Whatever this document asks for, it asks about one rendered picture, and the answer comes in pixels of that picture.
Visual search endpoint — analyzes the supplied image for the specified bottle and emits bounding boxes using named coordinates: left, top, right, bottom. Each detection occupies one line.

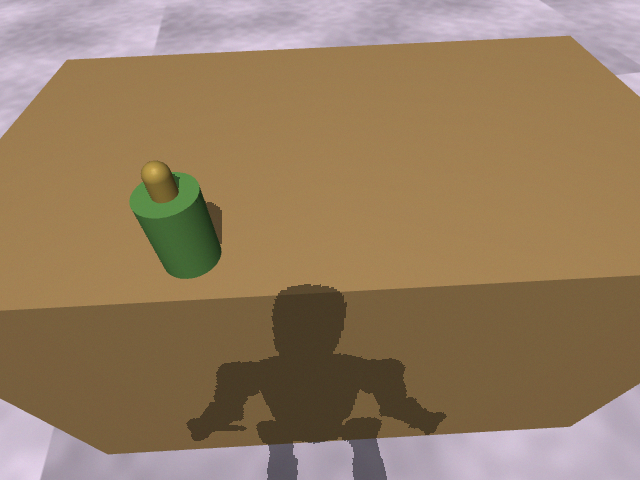
left=129, top=161, right=221, bottom=279

